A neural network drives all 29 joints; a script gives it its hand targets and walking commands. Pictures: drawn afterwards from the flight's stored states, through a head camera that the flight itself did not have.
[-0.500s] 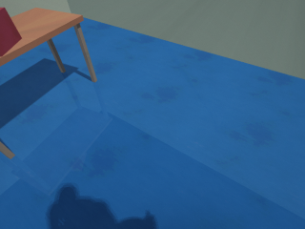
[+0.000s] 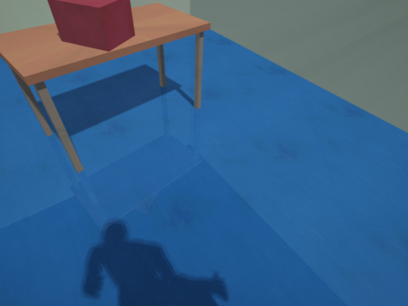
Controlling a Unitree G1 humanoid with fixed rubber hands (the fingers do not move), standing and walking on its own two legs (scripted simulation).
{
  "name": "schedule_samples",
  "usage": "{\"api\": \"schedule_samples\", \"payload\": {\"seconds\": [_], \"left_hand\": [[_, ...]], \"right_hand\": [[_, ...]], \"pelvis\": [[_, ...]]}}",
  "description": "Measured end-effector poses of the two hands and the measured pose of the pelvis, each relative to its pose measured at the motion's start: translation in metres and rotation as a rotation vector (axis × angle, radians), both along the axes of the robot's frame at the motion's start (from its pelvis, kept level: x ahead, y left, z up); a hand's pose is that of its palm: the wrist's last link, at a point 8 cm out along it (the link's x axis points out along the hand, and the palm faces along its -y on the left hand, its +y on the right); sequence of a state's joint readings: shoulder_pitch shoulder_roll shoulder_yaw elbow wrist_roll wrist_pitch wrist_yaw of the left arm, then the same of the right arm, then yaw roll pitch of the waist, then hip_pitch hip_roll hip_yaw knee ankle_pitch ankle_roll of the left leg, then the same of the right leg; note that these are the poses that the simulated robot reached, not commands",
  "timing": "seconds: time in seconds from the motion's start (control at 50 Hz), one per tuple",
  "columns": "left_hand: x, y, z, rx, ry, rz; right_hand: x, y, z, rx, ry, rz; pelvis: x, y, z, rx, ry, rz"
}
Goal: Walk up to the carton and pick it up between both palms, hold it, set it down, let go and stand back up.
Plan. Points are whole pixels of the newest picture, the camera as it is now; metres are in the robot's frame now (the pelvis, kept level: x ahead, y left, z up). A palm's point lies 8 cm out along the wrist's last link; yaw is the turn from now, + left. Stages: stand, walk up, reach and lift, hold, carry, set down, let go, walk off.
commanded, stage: walk up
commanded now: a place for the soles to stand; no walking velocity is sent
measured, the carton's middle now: (95, 18) +1.45 +0.62 +0.02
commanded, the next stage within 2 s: none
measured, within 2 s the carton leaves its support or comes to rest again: neither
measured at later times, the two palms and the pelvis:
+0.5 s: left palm (86, 275) +0.23 +0.29 -0.12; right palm (303, 240) +0.33 -0.24 -0.14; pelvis +0.22 +0.01 -0.03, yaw +15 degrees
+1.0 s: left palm (70, 216) +0.39 +0.40 -0.15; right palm (237, 150) +0.61 -0.08 -0.09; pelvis +0.43 +0.12 -0.01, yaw +28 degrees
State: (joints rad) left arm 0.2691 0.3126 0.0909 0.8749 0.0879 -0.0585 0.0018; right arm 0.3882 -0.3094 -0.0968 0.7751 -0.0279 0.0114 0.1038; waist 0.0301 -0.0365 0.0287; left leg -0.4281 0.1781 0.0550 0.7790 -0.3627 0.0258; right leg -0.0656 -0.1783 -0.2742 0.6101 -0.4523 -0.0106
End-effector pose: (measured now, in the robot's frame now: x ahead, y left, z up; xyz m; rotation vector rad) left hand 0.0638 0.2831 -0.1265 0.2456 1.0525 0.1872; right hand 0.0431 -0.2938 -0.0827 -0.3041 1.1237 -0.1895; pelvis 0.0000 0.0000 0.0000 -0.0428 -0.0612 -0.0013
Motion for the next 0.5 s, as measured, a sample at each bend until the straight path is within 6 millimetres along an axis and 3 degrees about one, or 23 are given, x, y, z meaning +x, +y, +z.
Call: {"api": "schedule_samples", "payload": {"seconds": [0.06, 0.12, 0.22, 0.3, 0.4, 0.44, 0.5], "left_hand": [[0.010, 0.028, -0.024, -0.009, 0.034, 0.029], [0.035, 0.036, -0.032, -0.040, 0.036, 0.022], [0.092, 0.024, -0.014, -0.075, -0.055, -0.018], [0.134, 0.010, 0.006, -0.093, -0.106, -0.010], [0.173, 0.004, 0.016, -0.038, -0.161, 0.045], [0.176, 0.007, 0.012, 0.004, -0.171, 0.098], [0.165, 0.010, 0.008, 0.024, -0.133, 0.214]], "right_hand": [[0.037, 0.012, -0.007, -0.055, -0.075, 0.018], [0.054, 0.028, -0.017, -0.067, -0.062, 0.014], [0.073, 0.049, -0.022, -0.044, 0.006, 0.025], [0.104, 0.053, -0.031, -0.006, 0.043, 0.048], [0.180, 0.045, -0.056, 0.040, 0.038, 0.110], [0.221, 0.045, -0.066, 0.049, 0.028, 0.166], [0.291, 0.058, -0.061, 0.046, -0.009, 0.284]], "pelvis": [[0.023, 0.019, -0.019, 0.040, -0.009, 0.025], [0.040, 0.026, -0.026, 0.066, -0.015, 0.045], [0.073, 0.028, -0.016, 0.088, -0.028, 0.074], [0.110, 0.028, -0.010, 0.075, -0.014, 0.108], [0.170, 0.017, -0.022, 0.041, 0.002, 0.164], [0.191, 0.013, -0.030, 0.011, 0.002, 0.204], [0.219, 0.015, -0.029, -0.003, -0.010, 0.262]]}}
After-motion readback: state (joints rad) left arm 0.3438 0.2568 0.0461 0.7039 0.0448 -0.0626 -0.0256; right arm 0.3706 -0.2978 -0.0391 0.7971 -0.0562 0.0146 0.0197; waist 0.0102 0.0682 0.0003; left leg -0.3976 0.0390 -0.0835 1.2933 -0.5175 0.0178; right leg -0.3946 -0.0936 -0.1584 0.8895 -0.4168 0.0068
